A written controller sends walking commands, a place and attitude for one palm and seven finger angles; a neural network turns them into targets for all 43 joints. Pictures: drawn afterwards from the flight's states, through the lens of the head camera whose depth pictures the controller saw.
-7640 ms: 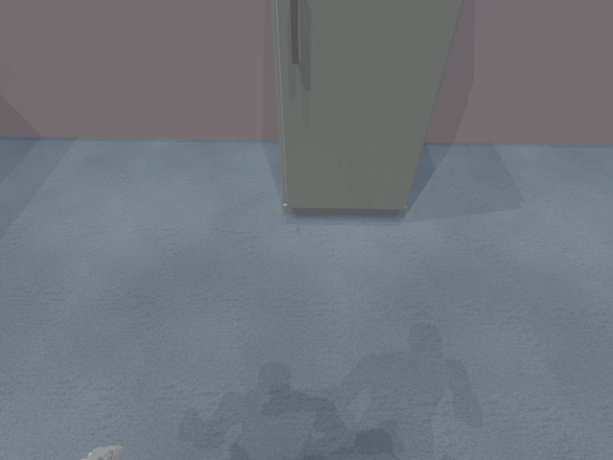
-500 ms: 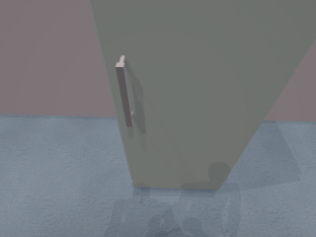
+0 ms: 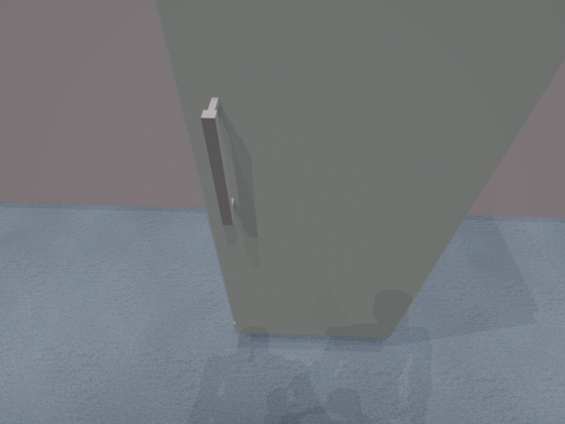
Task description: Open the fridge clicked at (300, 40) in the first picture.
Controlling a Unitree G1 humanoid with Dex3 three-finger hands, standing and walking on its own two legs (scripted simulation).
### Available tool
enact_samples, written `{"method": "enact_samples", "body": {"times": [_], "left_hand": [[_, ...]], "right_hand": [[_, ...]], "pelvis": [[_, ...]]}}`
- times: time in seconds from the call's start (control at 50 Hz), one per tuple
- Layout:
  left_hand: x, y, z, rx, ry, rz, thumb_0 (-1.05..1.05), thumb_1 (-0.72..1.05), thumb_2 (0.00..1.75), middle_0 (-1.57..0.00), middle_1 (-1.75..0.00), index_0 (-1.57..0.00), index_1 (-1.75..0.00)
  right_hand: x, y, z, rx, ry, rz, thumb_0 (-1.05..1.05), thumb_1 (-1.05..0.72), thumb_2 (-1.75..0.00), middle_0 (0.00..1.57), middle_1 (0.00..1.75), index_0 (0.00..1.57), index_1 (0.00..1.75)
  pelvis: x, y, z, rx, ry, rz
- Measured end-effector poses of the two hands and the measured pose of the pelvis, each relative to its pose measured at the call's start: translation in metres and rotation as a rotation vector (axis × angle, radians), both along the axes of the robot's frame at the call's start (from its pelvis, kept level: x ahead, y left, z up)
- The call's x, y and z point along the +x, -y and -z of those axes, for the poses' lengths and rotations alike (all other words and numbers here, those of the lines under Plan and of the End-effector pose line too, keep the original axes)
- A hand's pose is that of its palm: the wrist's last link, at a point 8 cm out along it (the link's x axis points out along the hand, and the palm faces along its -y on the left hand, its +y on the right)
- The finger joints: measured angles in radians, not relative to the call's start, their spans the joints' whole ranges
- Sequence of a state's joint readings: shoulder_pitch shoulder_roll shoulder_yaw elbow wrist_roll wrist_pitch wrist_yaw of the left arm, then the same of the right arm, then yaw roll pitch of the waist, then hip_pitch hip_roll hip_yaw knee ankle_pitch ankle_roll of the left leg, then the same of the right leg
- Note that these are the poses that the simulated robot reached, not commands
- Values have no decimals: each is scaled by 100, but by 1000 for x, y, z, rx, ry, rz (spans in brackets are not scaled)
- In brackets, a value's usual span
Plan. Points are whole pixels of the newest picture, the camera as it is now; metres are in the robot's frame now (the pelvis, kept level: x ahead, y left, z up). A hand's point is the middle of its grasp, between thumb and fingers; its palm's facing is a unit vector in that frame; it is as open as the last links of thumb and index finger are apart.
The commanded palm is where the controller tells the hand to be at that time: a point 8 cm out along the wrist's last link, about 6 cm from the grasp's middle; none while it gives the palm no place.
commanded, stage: look again from close up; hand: left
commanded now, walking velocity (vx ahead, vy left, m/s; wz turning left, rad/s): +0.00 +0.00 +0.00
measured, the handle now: (222, 168) +0.48 +0.14 +0.09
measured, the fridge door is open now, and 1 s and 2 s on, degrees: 0 0 0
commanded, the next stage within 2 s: raise the hand to about handle height in 0.02 s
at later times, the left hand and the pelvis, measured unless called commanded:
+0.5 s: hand (161, 397) +0.16 +0.18 -0.03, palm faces +0.01 -1.00 +0.03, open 8.3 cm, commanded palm +0.13 +0.25 -0.03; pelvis -0.03 +0.00 -0.06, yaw +2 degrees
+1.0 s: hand (101, 360) +0.19 +0.25 +0.02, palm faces +0.08 -0.99 -0.07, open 11.3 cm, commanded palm +0.16 +0.30 +0.04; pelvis -0.02 +0.02 -0.04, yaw +2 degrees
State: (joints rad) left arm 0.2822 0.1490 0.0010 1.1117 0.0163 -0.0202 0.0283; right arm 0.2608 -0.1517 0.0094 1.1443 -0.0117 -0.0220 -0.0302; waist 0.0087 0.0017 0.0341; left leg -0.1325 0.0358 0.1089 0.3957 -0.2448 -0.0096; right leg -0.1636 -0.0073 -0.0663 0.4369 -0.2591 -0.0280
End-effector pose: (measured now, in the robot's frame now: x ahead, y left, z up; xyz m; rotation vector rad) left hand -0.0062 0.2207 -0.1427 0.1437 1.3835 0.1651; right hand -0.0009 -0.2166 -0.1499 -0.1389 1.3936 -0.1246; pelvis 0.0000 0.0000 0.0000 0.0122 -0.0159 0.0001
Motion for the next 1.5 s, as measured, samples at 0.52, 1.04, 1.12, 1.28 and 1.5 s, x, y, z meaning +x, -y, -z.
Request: {"method": "enact_samples", "body": {"times": [0.52, 1.04, 1.12, 1.28, 1.5], "left_hand": [[138, -17, -104, -152, 1296, 106, 1, 64, 78, -22, -48, -22, -48], [170, -84, -174, -36, 1350, 139, 1, 3, 52, -26, -87, -26, -86], [175, -90, -180, -47, 1358, 151, 0, -7, 48, -27, -93, -27, -92], [187, -105, -207, -34, 1406, 152, 0, -25, 40, -28, -105, -29, -104], [201, -128, -235, -20, 1397, 123, -1, -45, 32, -30, -117, -30, -117]], "right_hand": [[191, 35, -65, -142, 929, -185, 2, -91, -90, 20, 30, 19, 29], [126, -12, -30, -73, 683, -150, 2, -90, -90, 21, 30, 20, 30], [134, -3, -41, -113, 710, -160, 2, -91, -90, 21, 30, 20, 30], [160, -10, -65, -107, 813, -179, 2, -91, -90, 20, 30, 20, 30], [172, -32, -71, -43, 837, -210, 2, -91, -90, 21, 30, 20, 30]], "pelvis": [[-32, 1, 63, -1, -174, -32], [-24, -24, 43, -46, -149, -47], [-22, -27, 39, -47, -135, -49], [-17, -28, 30, -46, -98, -50], [-17, -26, 20, -41, -54, -55]]}}
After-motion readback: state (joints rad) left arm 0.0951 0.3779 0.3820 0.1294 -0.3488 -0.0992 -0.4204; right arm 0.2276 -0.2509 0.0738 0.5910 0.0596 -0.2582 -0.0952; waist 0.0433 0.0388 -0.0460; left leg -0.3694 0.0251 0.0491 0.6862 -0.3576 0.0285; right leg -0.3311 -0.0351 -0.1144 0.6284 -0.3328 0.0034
